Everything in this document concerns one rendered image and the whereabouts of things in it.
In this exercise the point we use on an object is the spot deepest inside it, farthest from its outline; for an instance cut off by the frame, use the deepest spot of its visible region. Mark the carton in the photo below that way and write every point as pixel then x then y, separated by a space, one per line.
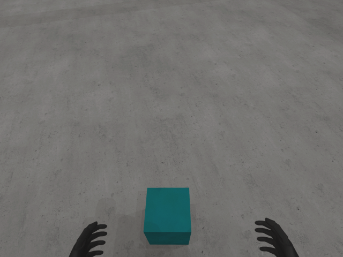
pixel 167 216

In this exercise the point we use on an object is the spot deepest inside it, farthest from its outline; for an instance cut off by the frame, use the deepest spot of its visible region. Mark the robot right hand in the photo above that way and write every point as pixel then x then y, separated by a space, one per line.
pixel 283 246

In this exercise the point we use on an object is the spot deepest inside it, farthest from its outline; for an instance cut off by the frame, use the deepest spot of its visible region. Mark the robot left hand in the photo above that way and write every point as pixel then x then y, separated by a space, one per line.
pixel 84 244

